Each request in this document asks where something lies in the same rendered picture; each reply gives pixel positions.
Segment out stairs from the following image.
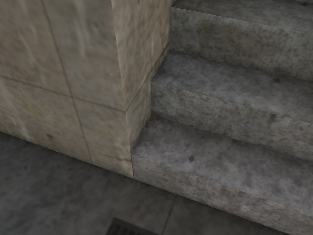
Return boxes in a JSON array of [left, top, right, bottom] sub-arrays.
[[130, 0, 313, 235]]

